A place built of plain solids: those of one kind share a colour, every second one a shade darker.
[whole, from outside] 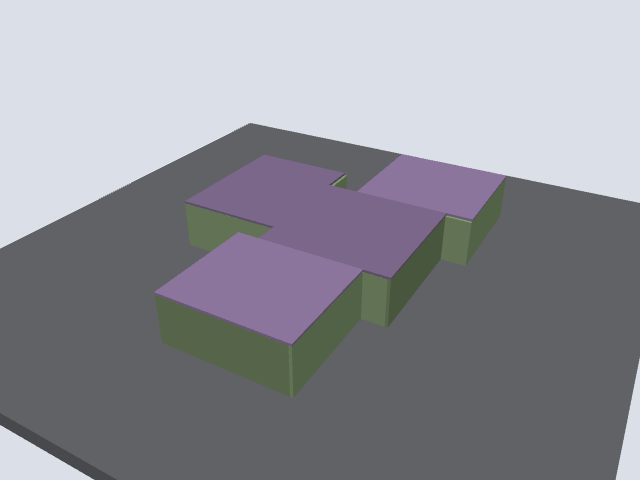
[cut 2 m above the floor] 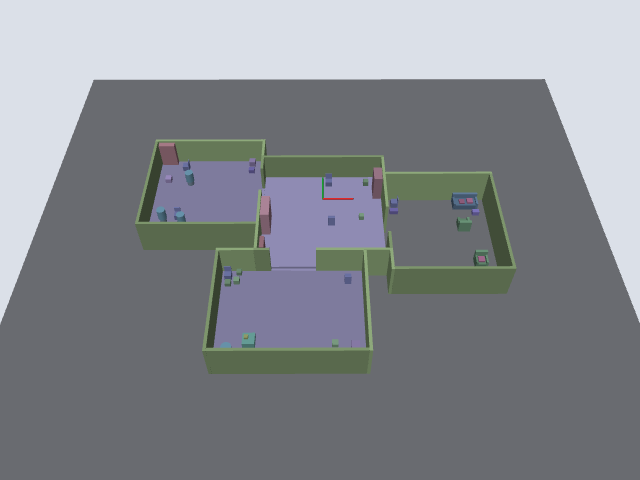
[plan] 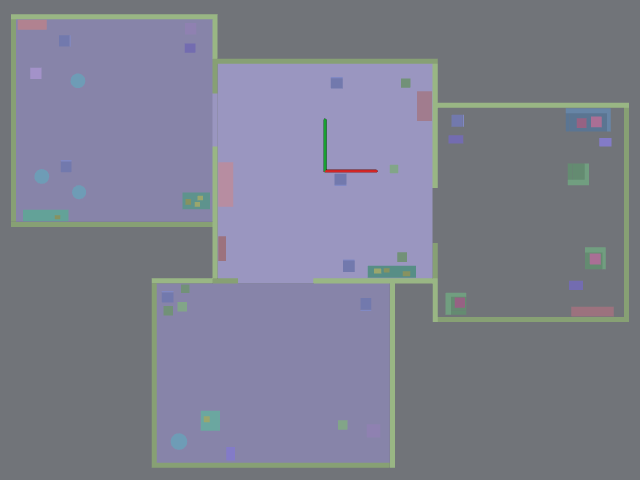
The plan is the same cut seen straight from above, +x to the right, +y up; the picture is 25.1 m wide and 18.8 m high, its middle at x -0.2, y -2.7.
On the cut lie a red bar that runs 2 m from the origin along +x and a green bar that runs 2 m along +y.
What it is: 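A storey of a house; a hub and three side rooms behind broad openings; the side rooms' floors lie 0.69 m, 0.168 m and not at all below the hub's; a bare drop, one riser, a flush line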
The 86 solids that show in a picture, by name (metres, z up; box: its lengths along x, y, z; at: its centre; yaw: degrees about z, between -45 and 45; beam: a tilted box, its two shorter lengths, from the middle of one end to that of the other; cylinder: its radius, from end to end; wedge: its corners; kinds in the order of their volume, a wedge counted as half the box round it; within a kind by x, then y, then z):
{
 "floor_1": {"box": [7.7, 7.94, 0.74], "at": [-8.26, 1.98, 0.32]},
 "floor_2": {"box": [0.2, 2.08, 0.74], "at": [-4.31, 2.0, 0.32]},
 "floor_3": {"box": [9.13, 7.02, 0.57], "at": [-2.03, -7.91, 0.24]},
 "floor_4": {"box": [2.95, 0.2, 0.57], "at": [-1.94, -4.3, 0.24]},
 "floor_5": {"box": [8.42, 8.4, 0.74], "at": [0.0, 0.0, 0.32]},
 "wall_1": {"box": [0.2, 7.94, 3.32], "at": [-12.21, 1.98, 1.61]},
 "wall_2": {"box": [7.9, 0.2, 3.32], "at": [-8.36, -2.09, 1.61]},
 "wall_3": {"box": [7.9, 0.2, 3.32], "at": [-8.36, 6.05, 1.61]},
 "wall_4": {"box": [0.2, 7.22, 3.32], "at": [-6.7, -8.01, 1.61]},
 "wall_5": {"box": [2.39, 0.2, 3.32], "at": [-5.6, -4.3, 1.61]},
 "wall_6": {"box": [0.2, 5.16, 3.32], "at": [-4.31, -1.62, 1.61]},
 "wall_7": {"box": [0.2, 1.16, 3.32], "at": [-4.31, 3.62, 1.61]},
 "wall_8": {"box": [0.2, 1.75, 3.32], "at": [-4.31, 5.27, 1.61]},
 "wall_9": {"box": [1.0, 0.2, 3.32], "at": [-3.91, -4.3, 1.61]},
 "wall_10": {"box": [9.13, 0.2, 3.32], "at": [-2.03, -11.52, 1.61]},
 "wall_11": {"box": [8.82, 0.2, 3.32], "at": [0.0, 4.3, 1.61]},
 "wall_12": {"box": [4.88, 0.2, 3.32], "at": [1.97, -4.3, 1.61]},
 "wall_13": {"box": [0.2, 7.22, 3.32], "at": [2.64, -8.01, 1.61]},
 "wall_14": {"box": [0.2, 1.51, 3.32], "at": [4.31, -5.16, 1.61]},
 "wall_15": {"box": [0.2, 1.38, 3.32], "at": [4.31, -3.51, 1.61]},
 "wall_16": {"box": [0.2, 4.87, 3.32], "at": [4.31, 1.77, 1.61]},
 "wall_17": {"box": [7.49, 0.2, 3.32], "at": [8.15, -5.81, 1.61]},
 "wall_18": {"box": [7.49, 0.2, 3.32], "at": [8.15, 2.58, 1.61]},
 "wall_19": {"box": [0.2, 8.19, 3.32], "at": [11.8, -1.62, 1.61]},
 "roof_1": {"box": [7.9, 8.34, 0.16], "at": [-8.36, 1.98, 3.35]},
 "roof_2": {"box": [9.53, 7.22, 0.16], "at": [-2.03, -8.01, 3.35]},
 "roof_3": {"box": [8.82, 8.8, 0.16], "at": [0.0, 0.0, 3.35]},
 "roof_4": {"box": [7.49, 8.59, 0.16], "at": [8.15, -1.62, 3.35]},
 "wardrobe_1": {"box": [0.59, 1.74, 2.04], "at": [-3.89, -0.53, 1.71]},
 "wardrobe_2": {"box": [0.59, 1.16, 2.14], "at": [3.89, 2.54, 1.76]},
 "case_1": {"box": [1.15, 0.39, 1.89], "at": [-11.47, 5.73, 1.63]},
 "case_2": {"box": [0.31, 0.97, 1.23], "at": [-4.04, -3.04, 1.3]},
 "case_3": {"box": [1.67, 0.38, 1.15], "at": [10.48, -5.5, 0.53]},
 "armchair_1": {"box": [0.22, 0.86, 0.83], "at": [4.82, -5.2, 0.36]},
 "armchair_2": {"box": [0.59, 0.15, 0.67], "at": [5.23, -5.55, 0.28]},
 "armchair_3": {"box": [0.59, 0.55, 0.47], "at": [5.23, -5.2, 0.19]},
 "armchair_4": {"box": [0.59, 0.15, 0.67], "at": [5.23, -4.84, 0.28]},
 "armchair_5": {"box": [0.17, 0.64, 0.62], "at": [9.59, -0.02, 0.26]},
 "armchair_6": {"box": [0.84, 0.22, 0.97], "at": [9.92, -0.45, 0.44]},
 "armchair_7": {"box": [0.49, 0.64, 0.47], "at": [9.92, -0.02, 0.18]},
 "armchair_8": {"box": [0.13, 0.66, 0.7], "at": [10.24, -3.52, 0.3]},
 "armchair_9": {"box": [0.17, 0.64, 0.62], "at": [10.25, -0.02, 0.26]},
 "armchair_10": {"box": [0.55, 0.66, 0.5], "at": [10.59, -3.52, 0.2]},
 "armchair_11": {"box": [0.82, 0.21, 1.0], "at": [10.59, -3.09, 0.45]},
 "armchair_12": {"box": [0.13, 0.66, 0.7], "at": [10.93, -3.52, 0.3]},
 "sideboard_1": {"box": [1.79, 0.45, 0.81], "at": [-10.94, -1.74, 1.1]},
 "sideboard_2": {"box": [1.9, 0.47, 0.78], "at": [2.61, -3.94, 1.08]},
 "sofa_1": {"box": [0.15, 0.72, 0.62], "at": [9.5, 1.91, 0.26]},
 "sofa_2": {"box": [1.47, 0.72, 0.48], "at": [10.31, 1.91, 0.19]},
 "sofa_3": {"box": [1.77, 0.19, 0.88], "at": [10.31, 2.36, 0.39]},
 "sofa_4": {"box": [0.15, 0.72, 0.62], "at": [11.12, 1.91, 0.26]},
 "bush_1": {"cylinder": 0.29, "from": [-11.1, -0.21, 1.13], "to": [-11.1, -0.21, 1.95]},
 "bush_2": {"cylinder": 0.29, "from": [-9.68, 3.54, 1.07], "to": [-9.68, 3.54, 1.84]},
 "bush_3": {"cylinder": 0.27, "from": [-9.64, -0.83, 0.98], "to": [-9.64, -0.83, 2.15]},
 "bush_4": {"cylinder": 0.32, "from": [-5.73, -10.6, 0.83], "to": [-5.73, -10.6, 1.38]},
 "chair_1": {"box": [0.42, 0.45, 0.43], "at": [-10.21, 5.1, 0.91]},
 "chair_2": {"box": [0.42, 0.43, 0.42], "at": [-10.14, 0.16, 0.9]},
 "chair_3": {"box": [0.46, 0.4, 0.45], "at": [-6.17, -4.95, 0.74]},
 "chair_4": {"box": [0.48, 0.41, 0.4], "at": [0.46, 3.43, 0.89]},
 "chair_5": {"box": [0.47, 0.05, 0.8], "at": [0.6, -0.56, 1.09]},
 "chair_6": {"box": [0.47, 0.43, 0.47], "at": [0.6, -0.32, 0.93]},
 "chair_7": {"box": [0.46, 0.45, 0.44], "at": [0.93, -3.73, 0.91]},
 "chair_8": {"box": [0.42, 0.042, 0.78], "at": [1.6, -5.46, 0.91]},
 "chair_9": {"box": [0.42, 0.47, 0.47], "at": [1.6, -5.2, 0.76]},
 "chair_10": {"box": [0.45, 0.48, 0.5], "at": [5.17, 1.97, 0.2]},
 "lowtable_1": {"box": [1.07, 0.66, 0.38], "at": [-5.05, -1.17, 0.88]},
 "lowtable_2": {"box": [0.76, 0.79, 0.44], "at": [-4.5, -9.78, 0.74]},
 "toybox_1": {"box": [0.42, 0.36, 0.31], "at": [-5.29, 4.82, 0.84]},
 "toybox_2": {"box": [0.35, 0.53, 0.31], "at": [-3.7, -11.07, 0.68]},
 "toybox_3": {"box": [0.58, 0.32, 0.37], "at": [5.12, 1.24, 0.14]},
 "toybox_4": {"box": [0.55, 0.36, 0.41], "at": [9.82, -4.48, 0.15]},
 "toybox_5": {"box": [0.48, 0.34, 0.38], "at": [10.98, 1.13, 0.14]},
 "basket_1": {"box": [0.38, 0.38, 0.32], "at": [-6.15, -5.47, 0.68]},
 "basket_2": {"box": [0.37, 0.37, 0.38], "at": [-5.6, -5.32, 0.71]},
 "basket_3": {"box": [0.34, 0.34, 0.31], "at": [-5.48, -4.61, 0.68]},
 "basket_4": {"box": [0.38, 0.38, 0.27], "at": [0.69, -9.95, 0.66]},
 "basket_5": {"box": [0.34, 0.34, 0.36], "at": [2.7, 0.08, 0.87]},
 "basket_6": {"box": [0.38, 0.38, 0.29], "at": [3.02, -3.37, 0.83]},
 "basket_7": {"box": [0.37, 0.37, 0.39], "at": [3.16, 3.44, 0.89]},
 "pouf_1": {"box": [0.44, 0.44, 0.37], "at": [-11.33, 3.83, 0.88]},
 "pouf_2": {"box": [0.45, 0.45, 0.45], "at": [-5.27, 5.57, 0.92]},
 "pouf_3": {"box": [0.53, 0.53, 0.41], "at": [1.9, -10.18, 0.73]},
 "cushion_1": {"box": [0.41, 0.41, 0.11], "at": [5.28, -5.15, 0.48]},
 "cushion_2": {"box": [0.38, 0.38, 0.12], "at": [10.05, 1.87, 0.49]},
 "cushion_3": {"box": [0.43, 0.43, 0.14], "at": [10.58, -3.44, 0.52]},
 "cushion_4": {"box": [0.42, 0.42, 0.16], "at": [10.63, 1.92, 0.51]}
}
